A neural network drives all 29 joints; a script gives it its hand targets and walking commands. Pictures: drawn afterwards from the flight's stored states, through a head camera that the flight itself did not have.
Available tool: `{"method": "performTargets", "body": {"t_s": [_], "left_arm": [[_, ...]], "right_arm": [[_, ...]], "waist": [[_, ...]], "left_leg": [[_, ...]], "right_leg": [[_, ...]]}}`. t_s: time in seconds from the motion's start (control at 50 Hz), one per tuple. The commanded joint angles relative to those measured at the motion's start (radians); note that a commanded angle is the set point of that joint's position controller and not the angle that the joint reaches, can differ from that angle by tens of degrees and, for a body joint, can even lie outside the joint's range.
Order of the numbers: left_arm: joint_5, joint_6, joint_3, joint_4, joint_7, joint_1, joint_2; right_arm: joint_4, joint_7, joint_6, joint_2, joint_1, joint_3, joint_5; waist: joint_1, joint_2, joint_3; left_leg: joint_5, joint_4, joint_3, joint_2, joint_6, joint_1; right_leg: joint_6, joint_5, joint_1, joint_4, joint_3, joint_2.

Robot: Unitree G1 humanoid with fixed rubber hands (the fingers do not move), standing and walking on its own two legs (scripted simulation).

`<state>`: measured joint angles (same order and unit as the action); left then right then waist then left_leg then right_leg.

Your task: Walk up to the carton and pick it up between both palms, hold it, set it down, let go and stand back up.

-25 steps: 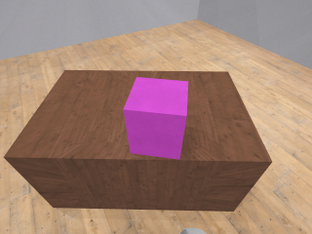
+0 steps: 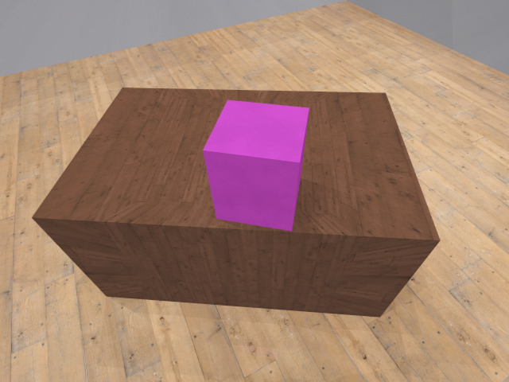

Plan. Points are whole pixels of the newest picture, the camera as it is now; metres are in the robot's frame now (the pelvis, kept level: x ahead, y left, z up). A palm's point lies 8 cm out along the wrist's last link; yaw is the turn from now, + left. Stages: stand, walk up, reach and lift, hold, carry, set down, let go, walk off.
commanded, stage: stand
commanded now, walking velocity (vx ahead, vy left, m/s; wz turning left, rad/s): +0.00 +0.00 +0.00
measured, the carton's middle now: (260, 166) +0.63 +0.01 -0.09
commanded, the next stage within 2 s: none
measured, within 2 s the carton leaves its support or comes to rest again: neither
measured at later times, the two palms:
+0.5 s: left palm out of the picture +0.08 +0.28 -0.12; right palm out of the picture +0.01 -0.27 -0.13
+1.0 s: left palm out of the picture +0.09 +0.30 -0.12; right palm out of the picture +0.11 -0.25 -0.10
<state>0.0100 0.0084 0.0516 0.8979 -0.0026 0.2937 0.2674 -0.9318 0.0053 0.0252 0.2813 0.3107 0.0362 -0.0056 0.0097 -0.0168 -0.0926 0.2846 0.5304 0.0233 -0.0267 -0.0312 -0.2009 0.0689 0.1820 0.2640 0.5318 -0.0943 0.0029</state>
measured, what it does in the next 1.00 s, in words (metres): stands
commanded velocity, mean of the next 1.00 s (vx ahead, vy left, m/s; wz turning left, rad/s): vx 0.00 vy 0.00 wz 0.00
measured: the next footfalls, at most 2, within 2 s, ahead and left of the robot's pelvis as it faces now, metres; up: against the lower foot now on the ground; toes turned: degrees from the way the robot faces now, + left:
none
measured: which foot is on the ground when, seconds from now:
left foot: down 0.00-1.00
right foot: down 0.00-1.00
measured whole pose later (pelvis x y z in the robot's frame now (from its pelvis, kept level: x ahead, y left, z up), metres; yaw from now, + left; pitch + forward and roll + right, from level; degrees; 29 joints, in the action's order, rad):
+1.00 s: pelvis +0.04 +0.03 +0.01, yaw -1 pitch -3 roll +0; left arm 0.00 0.01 0.05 0.99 -0.02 0.21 0.29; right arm -0.95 0.00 -0.02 0.28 0.18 0.02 -0.01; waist 0.02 -0.02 -0.09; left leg 0.26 0.44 -0.01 -0.03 -0.02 -0.13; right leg 0.02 0.18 0.19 0.42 -0.12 -0.02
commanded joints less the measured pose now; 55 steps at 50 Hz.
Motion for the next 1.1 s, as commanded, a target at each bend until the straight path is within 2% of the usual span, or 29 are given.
{"method": "performTargets", "body": {"t_s": [0.0, 0.04, 0.06, 0.08, 0.12, 0.14, 0.18, 0.2, 0.26, 0.3, 0.32, 0.36, 0.4, 0.42, 0.44, 0.46, 0.52, 0.56, 0.62, 0.66, 0.68, 0.7, 0.74, 0.8, 0.86, 0.92, 0.94, 1.02, 1.08], "left_arm": [[-0.002, 0.018, 0.091, -0.118, 0.021, -0.090, 0.316], [0.002, 0.008, 0.100, -0.111, 0.019, -0.116, 0.303], [0.002, -0.002, 0.107, -0.106, 0.021, -0.077, 0.312], [0.001, -0.003, 0.093, -0.129, 0.019, -0.128, 0.264], [-0.009, -0.008, 0.071, -0.136, 0.013, -0.169, 0.209], [-0.020, -0.017, 0.077, -0.137, 0.007, -0.166, 0.205], [-0.027, -0.025, 0.087, -0.109, -0.002, -0.091, 0.192], [-0.008, -0.026, 0.070, -0.101, -0.012, -0.019, 0.155], [-0.004, 0.019, 0.065, -0.080, -0.015, 0.030, 0.238], [0.008, 0.020, 0.089, -0.089, 0.005, 0.022, 0.347], [0.010, 0.014, 0.087, -0.130, 0.007, -0.124, 0.362], [-0.001, 0.005, 0.067, -0.139, 0.007, -0.192, 0.289], [0.000, -0.001, 0.078, -0.168, 0.005, -0.240, 0.278], [-0.005, -0.007, 0.066, -0.141, -0.001, -0.210, 0.250], [-0.011, -0.001, 0.081, -0.135, -0.002, -0.136, 0.258], [-0.014, -0.004, 0.077, -0.098, -0.007, -0.080, 0.252], [-0.012, 0.006, 0.084, -0.097, -0.008, -0.075, 0.252], [-0.009, 0.017, 0.095, -0.100, -0.013, -0.111, 0.305], [-0.011, 0.032, 0.069, -0.082, -0.013, -0.099, 0.249], [-0.014, 0.038, 0.062, -0.088, -0.017, -0.092, 0.245], [-0.001, 0.033, 0.077, -0.088, -0.008, -0.150, 0.272], [-0.022, 0.032, 0.069, -0.074, -0.015, -0.123, 0.242], [-0.020, 0.028, 0.066, -0.058, -0.006, -0.089, 0.236], [0.000, 0.039, 0.067, -0.046, -0.005, -0.130, 0.249], [0.000, 0.033, 0.046, -0.014, -0.005, -0.135, 0.203], [-0.007, 0.032, 0.052, -0.004, -0.008, -0.129, 0.234], [-0.010, 0.031, 0.041, 0.000, 0.002, -0.110, 0.197], [-0.007, 0.043, 0.045, 0.038, 0.006, -0.135, 0.238], [-0.011, 0.044, 0.051, 0.059, 0.003, -0.108, 0.237]], "right_arm": [[0.095, -0.008, -0.029, 0.257, 0.023, 0.083, -0.008], [0.035, -0.010, -0.018, 0.224, 0.145, 0.070, -0.007], [0.031, -0.012, -0.011, 0.199, 0.195, 0.063, -0.001], [0.037, -0.008, -0.005, 0.185, 0.142, 0.060, -0.012], [0.050, -0.010, -0.004, 0.182, 0.144, 0.052, -0.025], [0.036, -0.003, -0.005, 0.148, 0.200, 0.041, -0.025], [0.100, 0.008, -0.013, 0.285, 0.022, 0.068, -0.030], [0.149, 0.012, -0.018, 0.297, -0.126, 0.076, -0.031], [0.126, 0.009, -0.041, 0.232, -0.148, 0.043, -0.008], [0.120, 0.007, -0.038, 0.236, -0.047, 0.045, -0.008], [0.108, -0.005, -0.028, 0.299, 0.004, 0.071, 0.006], [0.086, -0.011, -0.011, 0.252, 0.060, 0.065, 0.002], [0.044, -0.018, -0.006, 0.203, 0.150, 0.053, -0.007], [0.016, -0.021, -0.007, 0.123, 0.177, 0.024, 0.002], [0.047, -0.012, -0.005, 0.167, 0.081, 0.023, -0.015], [0.071, -0.004, -0.019, 0.286, 0.012, 0.051, -0.025], [0.103, -0.003, -0.049, 0.250, -0.095, 0.037, -0.015], [0.105, -0.001, -0.053, 0.270, -0.037, 0.047, 0.000], [0.099, 0.007, -0.066, 0.286, -0.059, 0.060, -0.007], [0.084, -0.005, -0.062, 0.250, -0.084, 0.048, -0.009], [0.089, 0.004, -0.069, 0.208, -0.058, 0.042, -0.005], [0.101, 0.001, -0.066, 0.219, -0.117, 0.043, -0.005], [0.070, 0.001, -0.055, 0.233, -0.032, 0.040, 0.008], [0.075, 0.004, -0.071, 0.192, -0.130, 0.026, -0.004], [0.058, 0.009, -0.079, 0.180, -0.087, 0.031, 0.000], [0.057, 0.006, -0.068, 0.201, -0.151, 0.029, 0.008], [0.049, 0.009, -0.063, 0.234, -0.124, 0.035, 0.002], [0.036, 0.010, -0.071, 0.247, -0.193, 0.040, 0.003], [0.007, 0.012, -0.069, 0.237, -0.149, 0.032, 0.015]], "waist": [[-0.030, -0.136, 0.003], [-0.058, -0.157, 0.030], [-0.062, -0.095, 0.043], [-0.065, -0.005, 0.029], [-0.088, -0.089, 0.072], [-0.088, 0.015, 0.040], [-0.010, 0.177, -0.021], [0.049, 0.270, -0.025], [0.069, 0.082, 0.069], [0.036, -0.146, 0.078], [-0.028, -0.152, 0.038], [-0.080, -0.165, -0.031], [-0.091, -0.017, 0.023], [-0.094, -0.017, 0.023], [-0.019, -0.018, 0.001], [0.003, -0.008, 0.010], [0.038, 0.109, -0.024], [-0.009, 0.053, -0.016], [0.002, -0.007, 0.059], [0.015, -0.002, 0.009], [-0.024, 0.062, -0.018], [-0.001, 0.015, 0.006], [-0.007, 0.070, 0.017], [0.009, -0.008, 0.061], [-0.028, 0.123, 0.100], [0.007, -0.038, 0.083], [0.003, 0.079, 0.063], [-0.002, -0.004, 0.116], [-0.008, 0.051, 0.105]], "left_leg": [[0.171, 0.005, -0.017, -0.001, 0.066, 0.035], [0.164, 0.079, -0.056, 0.018, 0.070, 0.106], [0.189, 0.088, -0.094, 0.028, 0.081, 0.097], [0.102, 0.087, -0.065, 0.016, 0.079, 0.119], [0.101, 0.015, -0.051, -0.014, 0.108, 0.115], [0.153, -0.091, 0.002, -0.042, 0.098, 0.041], [0.543, -0.375, 0.241, -0.182, 0.134, -0.314], [0.571, -0.413, 0.311, -0.228, 0.160, -0.386], [0.256, -0.188, 0.107, -0.092, 0.053, -0.285], [0.192, 0.018, 0.022, -0.015, 0.016, -0.215], [0.240, 0.190, 0.003, -0.015, 0.035, -0.074], [0.185, 0.224, -0.019, -0.012, 0.056, 0.100], [0.085, 0.066, -0.049, -0.017, 0.071, 0.100], [0.000, -0.077, -0.029, -0.025, 0.068, 0.013], [0.188, -0.179, 0.098, -0.088, 0.097, -0.105], [0.366, -0.227, 0.163, -0.116, 0.092, -0.193], [0.354, -0.259, 0.112, -0.102, 0.057, -0.261], [0.246, -0.205, 0.079, -0.087, 0.040, -0.165], [0.230, -0.222, 0.101, -0.095, 0.060, -0.125], [0.263, -0.190, 0.073, -0.082, 0.057, -0.148], [0.134, -0.174, 0.031, -0.076, 0.042, -0.090], [0.110, -0.196, 0.060, -0.097, 0.042, -0.032], [0.137, -0.234, 0.084, -0.105, 0.048, -0.129], [0.054, -0.236, 0.079, -0.109, 0.062, -0.033], [-0.024, -0.205, 0.048, -0.112, 0.058, 0.065], [-0.029, -0.243, 0.080, -0.117, 0.057, 0.028], [-0.063, -0.224, 0.047, -0.116, 0.048, 0.013], [-0.250, -0.203, 0.076, -0.140, 0.058, 0.134], [-0.280, -0.211, 0.050, -0.114, 0.054, 0.083]], "right_leg": [[-0.040, 0.648, 0.153, -0.432, 0.280, -0.201], [-0.023, 0.645, 0.203, -0.438, 0.254, -0.188], [-0.065, 0.617, 0.198, -0.445, 0.258, -0.193], [-0.022, 0.590, 0.225, -0.410, 0.247, -0.200], [-0.048, 0.564, 0.220, -0.347, 0.152, -0.152], [-0.055, 0.567, 0.174, -0.279, 0.107, -0.114], [-0.080, 0.375, -0.030, 0.022, 0.041, 0.007], [-0.078, 0.241, -0.126, 0.198, 0.085, -0.026], [-0.039, 0.133, -0.228, -0.150, 0.194, -0.157], [0.013, 0.558, -0.091, -0.372, 0.425, -0.268], [0.040, 0.762, 0.149, -0.459, 0.435, -0.308], [0.066, 0.664, 0.353, -0.443, 0.318, -0.274], [-0.014, 0.573, 0.248, -0.348, 0.178, -0.196], [-0.035, 0.511, 0.146, -0.272, 0.125, -0.152], [-0.054, 0.469, 0.091, -0.223, 0.129, -0.130], [-0.080, 0.397, -0.012, -0.218, 0.136, -0.093], [-0.055, 0.312, -0.101, -0.213, 0.189, -0.158], [-0.053, 0.385, -0.029, -0.246, 0.205, -0.167], [-0.052, 0.310, -0.081, -0.242, 0.156, -0.140], [-0.058, 0.401, -0.061, -0.282, 0.176, -0.156], [-0.050, 0.401, 0.000, -0.307, 0.207, -0.191], [-0.051, 0.357, 0.037, -0.297, 0.172, -0.169], [-0.052, 0.213, -0.091, -0.228, 0.156, -0.144], [-0.046, 0.136, -0.099, -0.244, 0.154, -0.159], [-0.055, 0.092, -0.086, -0.251, 0.154, -0.165], [-0.053, 0.057, -0.114, -0.235, 0.105, -0.141], [-0.042, -0.011, -0.143, -0.230, 0.128, -0.166], [-0.045, -0.142, -0.139, -0.237, 0.101, -0.159], [-0.044, -0.188, -0.197, -0.202, 0.092, -0.160]]}}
